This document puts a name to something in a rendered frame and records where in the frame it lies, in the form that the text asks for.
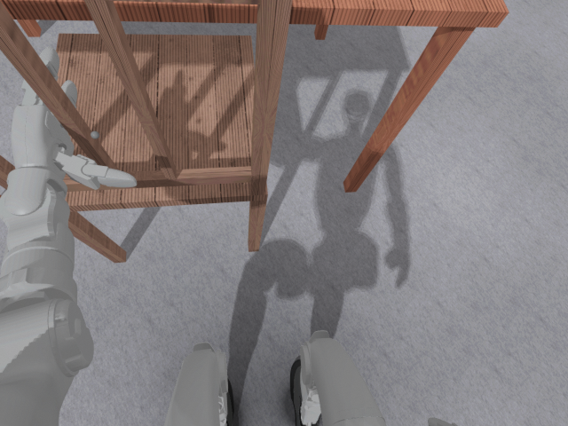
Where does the chair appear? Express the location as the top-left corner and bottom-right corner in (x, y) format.
(0, 0), (293, 263)

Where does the table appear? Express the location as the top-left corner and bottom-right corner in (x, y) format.
(0, 0), (509, 197)

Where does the left robot thigh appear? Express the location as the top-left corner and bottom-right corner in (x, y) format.
(164, 349), (228, 426)

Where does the robot left upper arm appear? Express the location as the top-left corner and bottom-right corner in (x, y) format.
(0, 298), (94, 426)

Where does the robot left hand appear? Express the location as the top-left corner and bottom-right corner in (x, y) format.
(11, 46), (137, 190)

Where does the left robot forearm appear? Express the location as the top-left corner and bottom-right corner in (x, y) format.
(0, 167), (77, 314)

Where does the robot right foot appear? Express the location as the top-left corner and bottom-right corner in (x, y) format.
(290, 359), (319, 426)

